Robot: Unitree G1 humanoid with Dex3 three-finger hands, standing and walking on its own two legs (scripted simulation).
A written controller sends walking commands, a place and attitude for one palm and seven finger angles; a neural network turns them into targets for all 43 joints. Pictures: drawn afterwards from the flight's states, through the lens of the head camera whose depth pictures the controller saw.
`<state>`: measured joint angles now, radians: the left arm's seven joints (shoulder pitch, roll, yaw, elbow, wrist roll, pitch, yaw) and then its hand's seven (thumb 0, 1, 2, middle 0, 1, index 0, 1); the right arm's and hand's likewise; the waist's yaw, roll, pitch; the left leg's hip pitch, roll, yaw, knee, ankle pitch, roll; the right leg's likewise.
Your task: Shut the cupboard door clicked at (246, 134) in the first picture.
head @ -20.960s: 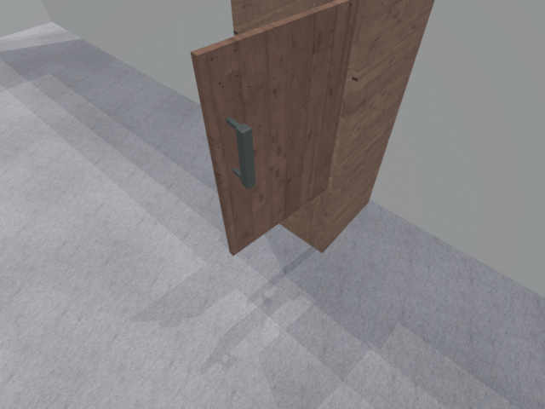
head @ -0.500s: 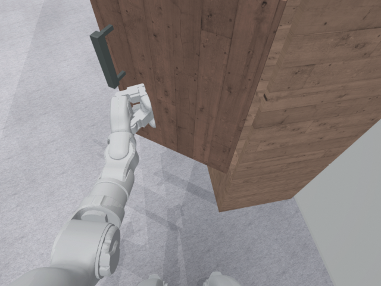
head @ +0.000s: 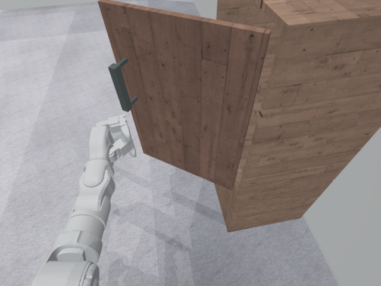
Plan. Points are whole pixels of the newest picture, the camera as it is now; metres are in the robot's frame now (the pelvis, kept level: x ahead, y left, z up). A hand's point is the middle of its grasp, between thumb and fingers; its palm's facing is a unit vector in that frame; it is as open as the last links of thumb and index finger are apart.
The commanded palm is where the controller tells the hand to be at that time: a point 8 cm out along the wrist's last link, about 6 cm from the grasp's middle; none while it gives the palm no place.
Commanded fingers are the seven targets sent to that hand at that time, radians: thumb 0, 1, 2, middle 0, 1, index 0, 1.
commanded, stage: draw the hand back to the body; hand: left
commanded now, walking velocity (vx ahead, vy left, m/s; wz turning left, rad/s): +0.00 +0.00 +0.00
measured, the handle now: (125, 85) +0.64 +0.18 +0.07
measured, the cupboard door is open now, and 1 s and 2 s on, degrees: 53 53 53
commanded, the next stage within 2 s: step back with the hand held close in 1.26 s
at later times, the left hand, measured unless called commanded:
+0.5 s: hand (53, 186) +0.27 +0.22 +0.15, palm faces +0.22 -0.95 -0.22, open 3.5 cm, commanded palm +0.23 +0.27 +0.17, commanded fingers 0.00 0.90 0.90 -0.69 -0.84 -0.69 -0.84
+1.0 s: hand out of the picture +0.18 +0.31 +0.20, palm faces +0.51 -0.75 -0.43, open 6.9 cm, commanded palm +0.14 +0.34 +0.21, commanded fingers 0.00 0.90 0.90 -0.20 -0.30 -0.20 -0.30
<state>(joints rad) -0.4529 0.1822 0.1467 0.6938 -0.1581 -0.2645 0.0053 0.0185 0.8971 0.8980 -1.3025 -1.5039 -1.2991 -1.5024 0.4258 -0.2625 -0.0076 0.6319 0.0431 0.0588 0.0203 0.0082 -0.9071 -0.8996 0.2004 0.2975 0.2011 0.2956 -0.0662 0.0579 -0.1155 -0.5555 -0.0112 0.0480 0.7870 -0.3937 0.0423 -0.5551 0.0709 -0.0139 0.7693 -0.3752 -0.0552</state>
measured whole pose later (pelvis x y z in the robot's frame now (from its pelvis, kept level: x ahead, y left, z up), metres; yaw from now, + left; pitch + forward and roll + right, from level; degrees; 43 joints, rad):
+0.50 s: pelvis +0.01 +0.02 +0.03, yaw +3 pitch -2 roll -1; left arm 0.11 0.28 0.06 -0.08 -0.09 -0.03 0.06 0.02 0.89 0.90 -0.96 -1.13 -0.96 -1.12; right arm 0.15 -0.22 0.06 0.54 0.05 0.02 -0.07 0.01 -0.91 -0.90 0.20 0.30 0.20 0.30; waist 0.05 0.05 0.00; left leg -0.17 -0.06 0.01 0.49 -0.27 0.07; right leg -0.15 0.03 -0.03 0.45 -0.26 -0.02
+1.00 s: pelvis +0.02 +0.03 +0.03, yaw +3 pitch -4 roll -1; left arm 0.50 0.37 0.37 -0.42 -0.09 -0.05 0.11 0.02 0.89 0.90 -0.31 -0.41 -0.30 -0.41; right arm 0.22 -0.25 0.02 0.62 0.03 -0.03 -0.06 0.01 -0.91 -0.90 0.20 0.30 0.20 0.30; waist 0.07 0.09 -0.01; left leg -0.10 -0.07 0.00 0.43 -0.26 0.07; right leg -0.08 0.02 -0.04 0.39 -0.25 -0.02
